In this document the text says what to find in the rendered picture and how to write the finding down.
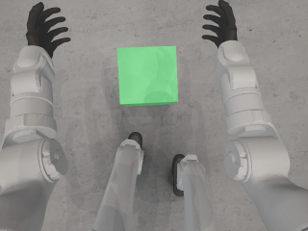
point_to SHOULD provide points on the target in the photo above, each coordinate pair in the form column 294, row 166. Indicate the right robot foot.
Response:
column 176, row 160

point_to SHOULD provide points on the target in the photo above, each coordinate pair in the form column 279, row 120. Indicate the right robot forearm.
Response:
column 240, row 93

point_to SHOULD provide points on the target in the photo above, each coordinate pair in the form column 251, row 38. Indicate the right robot upper arm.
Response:
column 261, row 164

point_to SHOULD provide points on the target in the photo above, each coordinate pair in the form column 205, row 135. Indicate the carton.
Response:
column 147, row 76

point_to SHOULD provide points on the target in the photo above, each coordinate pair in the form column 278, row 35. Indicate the left robot upper arm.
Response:
column 29, row 172

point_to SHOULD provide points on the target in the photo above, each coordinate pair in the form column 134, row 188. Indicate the left robot forearm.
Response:
column 31, row 102

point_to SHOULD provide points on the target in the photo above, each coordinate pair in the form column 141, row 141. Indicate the left robot shin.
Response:
column 130, row 142

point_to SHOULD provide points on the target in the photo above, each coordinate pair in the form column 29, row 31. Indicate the robot left hand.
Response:
column 37, row 28

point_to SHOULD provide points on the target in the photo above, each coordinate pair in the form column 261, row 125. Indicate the robot right hand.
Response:
column 227, row 29

